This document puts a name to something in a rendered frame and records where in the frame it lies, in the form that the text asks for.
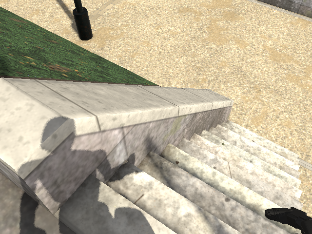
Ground stairs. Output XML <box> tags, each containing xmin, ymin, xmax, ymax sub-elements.
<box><xmin>106</xmin><ymin>120</ymin><xmax>304</xmax><ymax>234</ymax></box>

